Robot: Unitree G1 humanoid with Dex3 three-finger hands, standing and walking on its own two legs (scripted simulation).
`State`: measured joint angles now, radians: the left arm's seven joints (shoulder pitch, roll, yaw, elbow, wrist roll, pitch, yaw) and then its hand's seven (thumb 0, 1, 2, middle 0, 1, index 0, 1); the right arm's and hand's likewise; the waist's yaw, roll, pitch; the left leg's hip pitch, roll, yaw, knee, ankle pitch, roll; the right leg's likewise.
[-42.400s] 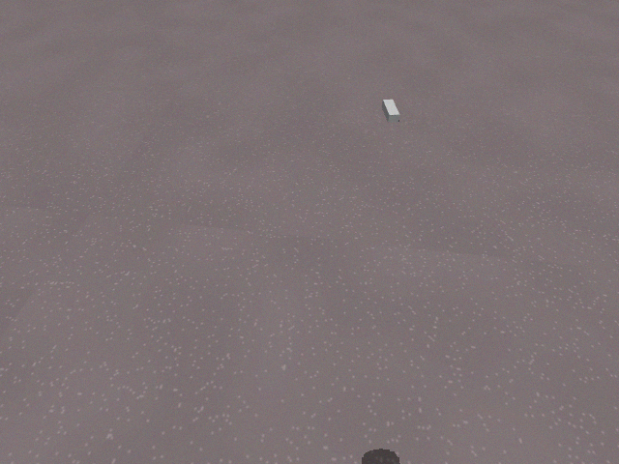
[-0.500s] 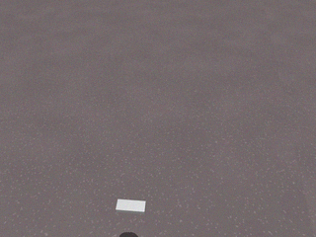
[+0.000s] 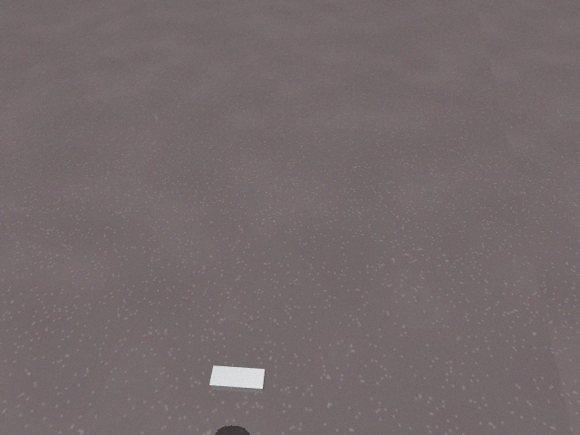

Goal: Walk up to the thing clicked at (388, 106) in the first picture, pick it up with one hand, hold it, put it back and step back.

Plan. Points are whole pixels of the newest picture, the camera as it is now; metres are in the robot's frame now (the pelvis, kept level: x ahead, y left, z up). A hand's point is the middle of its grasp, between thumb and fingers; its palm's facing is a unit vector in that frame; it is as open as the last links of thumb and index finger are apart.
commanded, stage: step back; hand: left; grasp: from above
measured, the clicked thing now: (238, 379) +0.43 +0.20 -0.76
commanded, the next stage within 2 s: none
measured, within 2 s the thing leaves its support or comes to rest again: neither
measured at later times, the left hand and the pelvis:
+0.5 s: hand out of the picture +0.00 +0.22 -0.15, palm faces -0.03 -0.90 -0.44, open 7.4 cm; pelvis -0.09 -0.04 -0.02, yaw +0 degrees
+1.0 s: hand out of the picture -0.13 +0.26 -0.17, palm faces +0.02 -0.92 -0.40, open 7.4 cm; pelvis -0.22 -0.02 -0.02, yaw +0 degrees
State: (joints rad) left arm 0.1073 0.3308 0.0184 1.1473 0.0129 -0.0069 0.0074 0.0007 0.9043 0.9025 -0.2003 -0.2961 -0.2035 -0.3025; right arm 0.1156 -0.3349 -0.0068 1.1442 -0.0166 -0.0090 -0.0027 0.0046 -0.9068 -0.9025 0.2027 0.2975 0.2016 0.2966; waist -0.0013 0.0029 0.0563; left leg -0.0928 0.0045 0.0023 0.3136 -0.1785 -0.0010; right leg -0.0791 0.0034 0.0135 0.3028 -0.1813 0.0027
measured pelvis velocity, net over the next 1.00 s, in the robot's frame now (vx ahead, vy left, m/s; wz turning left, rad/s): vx -0.22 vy -0.02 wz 0.01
